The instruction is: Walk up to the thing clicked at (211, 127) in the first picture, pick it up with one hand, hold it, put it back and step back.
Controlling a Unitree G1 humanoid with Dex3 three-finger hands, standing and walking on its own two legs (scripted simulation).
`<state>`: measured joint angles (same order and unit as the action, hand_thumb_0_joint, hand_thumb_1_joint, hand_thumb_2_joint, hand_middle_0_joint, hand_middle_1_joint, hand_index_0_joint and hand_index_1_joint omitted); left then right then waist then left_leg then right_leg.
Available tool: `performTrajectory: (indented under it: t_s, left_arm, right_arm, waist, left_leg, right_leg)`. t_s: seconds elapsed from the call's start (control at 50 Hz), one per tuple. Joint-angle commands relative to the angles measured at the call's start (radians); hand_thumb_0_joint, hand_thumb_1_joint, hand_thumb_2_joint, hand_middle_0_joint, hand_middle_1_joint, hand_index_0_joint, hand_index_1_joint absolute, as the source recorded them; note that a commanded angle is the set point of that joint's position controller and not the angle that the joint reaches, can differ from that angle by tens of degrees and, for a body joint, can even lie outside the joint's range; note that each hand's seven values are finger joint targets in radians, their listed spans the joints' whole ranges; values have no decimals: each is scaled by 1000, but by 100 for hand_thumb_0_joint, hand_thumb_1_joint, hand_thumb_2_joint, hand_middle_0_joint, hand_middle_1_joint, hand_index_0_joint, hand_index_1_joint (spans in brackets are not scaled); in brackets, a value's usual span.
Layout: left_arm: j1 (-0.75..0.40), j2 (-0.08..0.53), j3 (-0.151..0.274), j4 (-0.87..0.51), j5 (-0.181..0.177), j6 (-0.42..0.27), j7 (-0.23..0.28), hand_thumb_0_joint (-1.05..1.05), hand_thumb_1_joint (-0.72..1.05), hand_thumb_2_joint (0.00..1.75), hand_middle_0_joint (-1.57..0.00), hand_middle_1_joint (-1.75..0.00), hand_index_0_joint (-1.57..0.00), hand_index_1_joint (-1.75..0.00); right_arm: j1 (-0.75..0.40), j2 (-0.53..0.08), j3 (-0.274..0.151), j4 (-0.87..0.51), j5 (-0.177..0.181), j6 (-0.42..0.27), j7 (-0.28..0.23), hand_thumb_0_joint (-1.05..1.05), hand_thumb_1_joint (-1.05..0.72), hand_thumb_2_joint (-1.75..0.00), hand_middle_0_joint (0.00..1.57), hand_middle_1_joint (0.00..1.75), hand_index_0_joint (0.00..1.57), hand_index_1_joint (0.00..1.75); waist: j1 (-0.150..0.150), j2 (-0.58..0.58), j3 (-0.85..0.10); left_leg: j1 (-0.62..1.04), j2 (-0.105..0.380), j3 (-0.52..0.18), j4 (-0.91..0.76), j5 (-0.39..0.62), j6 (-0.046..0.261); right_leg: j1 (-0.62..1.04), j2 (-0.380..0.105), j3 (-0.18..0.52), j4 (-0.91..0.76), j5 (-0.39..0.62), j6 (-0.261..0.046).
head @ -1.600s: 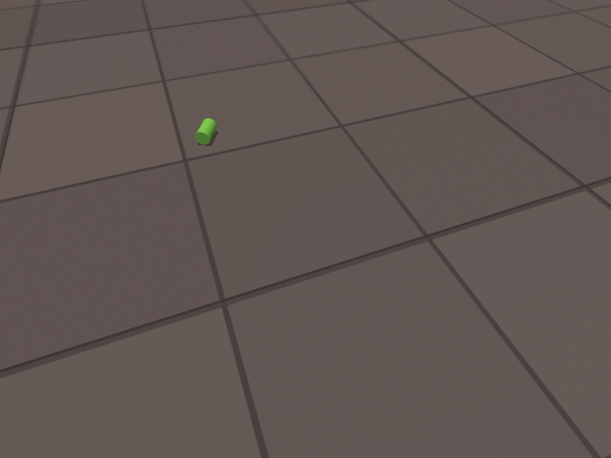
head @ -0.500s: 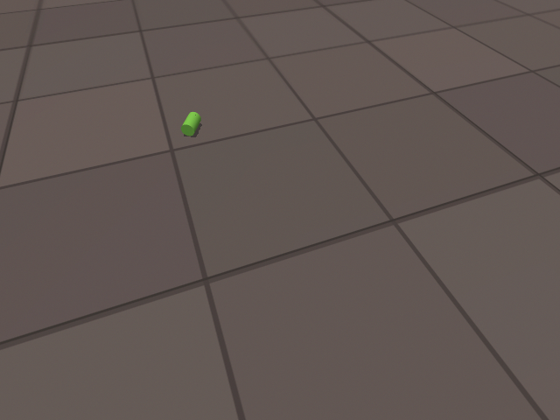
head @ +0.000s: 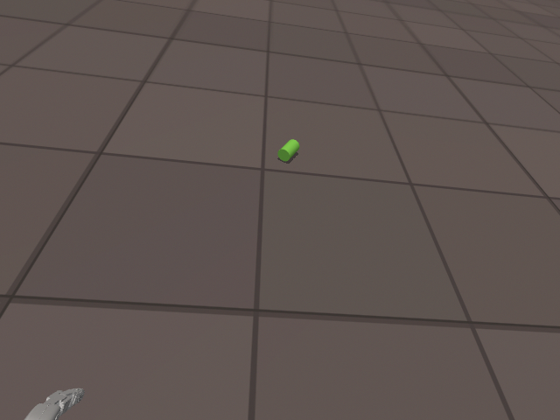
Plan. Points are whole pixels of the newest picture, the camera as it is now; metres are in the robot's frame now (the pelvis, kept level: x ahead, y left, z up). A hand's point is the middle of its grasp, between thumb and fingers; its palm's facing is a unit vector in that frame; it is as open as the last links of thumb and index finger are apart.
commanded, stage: walk up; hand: left
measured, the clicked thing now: (288, 150) +1.77 -0.16 -0.72
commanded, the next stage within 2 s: none
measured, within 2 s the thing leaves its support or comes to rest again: neither
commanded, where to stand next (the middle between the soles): +1.78 -0.57 m, yaw +62 degrees
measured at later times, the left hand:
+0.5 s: hand (162, 341) +0.28 +0.19 -0.11, palm faces +0.35 -0.85 -0.39, open 7.4 cm
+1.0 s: hand (218, 244) +0.54 +0.13 -0.16, palm faces +0.45 -0.85 -0.26, open 7.4 cm
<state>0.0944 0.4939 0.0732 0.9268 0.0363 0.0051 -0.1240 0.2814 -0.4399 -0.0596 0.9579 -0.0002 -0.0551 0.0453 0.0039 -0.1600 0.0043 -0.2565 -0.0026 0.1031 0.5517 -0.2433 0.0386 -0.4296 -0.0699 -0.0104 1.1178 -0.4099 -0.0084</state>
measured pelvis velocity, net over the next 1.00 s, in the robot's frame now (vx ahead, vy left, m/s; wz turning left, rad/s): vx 0.59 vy -0.15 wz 0.58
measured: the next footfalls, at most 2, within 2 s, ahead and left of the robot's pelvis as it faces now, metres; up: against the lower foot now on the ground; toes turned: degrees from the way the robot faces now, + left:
right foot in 0.34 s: +0.39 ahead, -0.21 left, +0.00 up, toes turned +12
left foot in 0.74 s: +0.54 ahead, +0.01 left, +0.00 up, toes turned +33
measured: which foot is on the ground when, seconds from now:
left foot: down 0.00-0.34, up 0.36-0.72, down 0.74-1.00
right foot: up 0.00-0.32, down 0.34-0.74, up 0.76-1.00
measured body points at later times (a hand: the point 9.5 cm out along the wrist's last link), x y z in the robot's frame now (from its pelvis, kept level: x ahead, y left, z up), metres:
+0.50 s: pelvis +0.30 -0.11 +0.00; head +0.31 -0.12 +0.45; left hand +0.26 +0.23 -0.08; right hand +0.52 -0.41 -0.10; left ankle +0.22 +0.00 -0.64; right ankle +0.35 -0.22 -0.73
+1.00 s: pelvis +0.59 -0.15 -0.01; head +0.59 -0.10 +0.43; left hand +0.52 +0.17 -0.14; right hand +0.80 -0.43 -0.08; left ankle +0.51 -0.01 -0.73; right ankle +0.78 -0.28 -0.68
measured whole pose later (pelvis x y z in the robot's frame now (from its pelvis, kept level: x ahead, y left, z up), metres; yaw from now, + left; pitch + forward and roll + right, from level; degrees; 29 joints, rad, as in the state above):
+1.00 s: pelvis +0.59 -0.15 -0.01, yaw +33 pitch -1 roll +2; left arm 0.20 0.46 0.08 0.77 0.05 0.05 -0.14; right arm 0.40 -0.41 -0.02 0.88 -0.02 -0.12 -0.03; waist 0.01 -0.15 0.07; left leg -0.31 0.03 -0.01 0.67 -0.35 0.00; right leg -0.61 -0.17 0.09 0.98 -0.35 0.01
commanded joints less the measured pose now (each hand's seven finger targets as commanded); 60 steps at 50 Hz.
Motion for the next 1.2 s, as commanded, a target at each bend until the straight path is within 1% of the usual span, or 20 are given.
performTrajectory:
  t_s: [0.0,0.24,0.3,0.32,0.34,0.36,0.38,0.46,0.56,0.64,0.68,0.72,0.74,0.84,1.0,1.08,1.1,1.12,1.14,1.18]
  left_arm:
    - [-28,195,58,-101,2,-7,-20,0,90,90,-20,-30,-20,-30]
    - [-198,139,74,-222,0,-20,-38,0,90,90,-20,-30,-20,-30]
    - [58,161,100,-149,-1,-35,-14,0,90,90,-20,-30,-20,-30]
    - [283,259,137,-90,11,-51,10,0,90,90,-20,-30,-20,-30]
    - [369,359,155,-76,21,-56,27,0,90,90,-20,-30,-20,-30]
    - [218,375,137,-126,7,-55,34,0,90,90,-20,-30,-20,-30]
    - [115,346,124,-164,-3,-57,33,0,90,90,-20,-30,-20,-30]
    - [49,179,76,-120,-7,-54,40,0,90,90,-20,-30,-20,-30]
    - [83,176,77,-150,14,-48,31,0,90,90,-20,-30,-20,-30]
    - [71,177,81,-196,15,-24,32,0,90,90,-20,-30,-20,-30]
    - [117,149,66,-220,15,-21,40,0,90,90,-20,-30,-20,-30]
    - [197,88,46,-238,29,-15,41,0,90,90,-20,-30,-20,-30]
    - [186,212,72,-254,23,-7,41,0,90,90,-20,-30,-20,-30]
    - [189,180,72,-205,10,5,21,0,90,90,-20,-30,-20,-30]
    - [3,136,91,-276,17,26,-14,0,90,90,-20,-30,-20,-30]
    - [142,148,121,-239,12,13,-6,0,90,90,-20,-30,-20,-30]
    - [317,212,153,-190,21,5,7,0,90,90,-20,-30,-20,-30]
    - [375,316,167,-184,40,-5,23,0,90,90,-20,-30,-20,-30]
    - [220,345,157,-221,19,-8,40,0,90,90,-20,-30,-20,-30]
    - [124,260,135,-237,-7,-6,46,0,90,90,-20,-30,-20,-30]
  right_arm:
    - [-98,-328,-59,-89,7,-61,-42,0,-90,-90,20,30,20,30]
    - [-12,-356,-78,-93,-19,-71,-73,0,-90,-90,20,30,20,30]
    - [-83,-341,-71,-117,-23,-60,-85,0,-90,-90,20,30,20,30]
    - [-74,-243,-42,-132,-27,-60,-86,0,-90,-90,20,30,20,30]
    - [-82,-139,-10,-177,-11,-64,-87,0,-90,-90,20,30,20,30]
    - [-60,-209,-34,-158,-3,-62,-99,0,-90,-90,20,30,20,30]
    - [-66,-255,-37,-126,2,-59,-93,0,-90,-90,20,30,20,30]
    - [37,-247,-35,-55,-8,-49,-50,0,-90,-90,20,30,20,30]
    - [-105,-212,-21,-149,7,-24,-33,0,-90,-90,20,30,20,30]
    - [116,-205,-46,-114,22,-19,-54,0,-90,-90,20,30,20,30]
    - [301,-263,-81,-88,8,-19,-87,0,-90,-90,20,30,20,30]
    - [326,-385,-118,-144,-10,-26,-124,0,-90,-90,20,30,20,30]
    - [235,-409,-117,-187,46,-33,-131,0,-90,-90,20,30,20,30]
    - [82,-291,-55,-163,19,-77,-129,0,-90,-90,20,30,20,30]
    - [150,-379,-90,-124,-22,-95,-109,0,-90,-90,20,30,20,30]
    - [38,-339,-68,-146,-21,-70,-126,0,-90,-90,20,30,20,30]
    - [52,-245,-38,-146,-24,-63,-135,0,-90,-90,20,30,20,30]
    - [75,-139,1,-174,-5,-66,-142,0,-90,-90,20,30,20,30]
    - [118,-204,-24,-146,-10,-53,-167,0,-90,-90,20,30,20,30]
    - [79,-265,-39,-81,1,-50,-150,0,-90,-90,20,30,20,30]
  waist:
    - [66,270,31]
    - [9,314,26]
    - [156,267,-74]
    - [256,6,-207]
    - [276,-312,-177]
    - [186,-282,-133]
    - [141,-182,-57]
    - [35,-44,20]
    - [70,-16,88]
    - [-10,57,-23]
    - [-91,161,-102]
    - [-77,326,-133]
    - [-72,191,-159]
    - [44,191,26]
    - [-20,327,36]
    - [118,292,-60]
    - [216,65,-134]
    - [232,-276,-115]
    - [136,-227,-127]
    - [75,-24,-11]
  left_leg:
    - [-2,240,-401,-459,-406,123]
    - [97,223,-360,-314,-127,144]
    - [-64,183,-293,60,228,100]
    - [-249,65,-195,475,141,48]
    - [-600,-66,-76,750,-360,17]
    - [-649,-37,-120,869,-299,28]
    - [-600,62,-144,860,-196,38]
    - [-394,106,-132,591,-11,18]
    - [-334,67,-2,241,79,-4]
    - [102,-24,75,146,152,29]
    - [373,20,-39,59,60,94]
    - [539,421,-756,-116,-239,220]
    - [451,538,-1028,-261,-361,332]
    - [-60,265,-370,-190,-21,187]
    - [-123,206,-349,-173,-170,166]
    - [-282,188,-230,108,88,113]
    - [-422,95,-145,488,46,66]
    - [-707,-60,-51,733,-355,22]
    - [-676,17,-120,838,-332,21]
    - [-548,90,-149,740,-164,27]
  right_leg:
    - [-151,-40,87,-62,150,38]
    - [-105,-45,50,-434,120,25]
    - [306,-5,19,-563,96,-17]
    - [582,-53,127,-625,-58,-28]
    - [711,-309,476,-820,-347,-44]
    - [582,-388,723,-1016,-444,-105]
    - [449,-372,618,-994,-427,-139]
    - [287,-178,90,-806,303,-81]
    - [273,-158,-76,-866,387,-78]
    - [133,-144,-132,-670,463,-85]
    - [18,-94,-163,-298,614,-51]
    - [-366,53,-33,201,-147,20]
    - [-422,32,141,295,-103,45]
    - [-180,-106,135,76,23,21]
    - [-132,-59,16,-260,122,19]
    - [268,9,-46,-477,124,-13]
    - [483,-15,53,-585,44,-32]
    - [553,-276,432,-801,-98,-66]
    - [480,-363,623,-904,-216,-133]
    - [254,-282,396,-865,-295,-130]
